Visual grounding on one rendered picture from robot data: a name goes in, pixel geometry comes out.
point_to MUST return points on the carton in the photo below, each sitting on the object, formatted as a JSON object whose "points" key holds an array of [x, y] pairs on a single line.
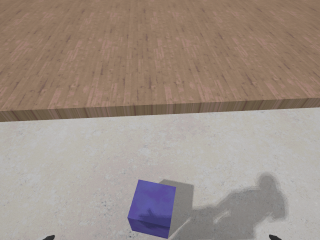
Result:
{"points": [[151, 208]]}

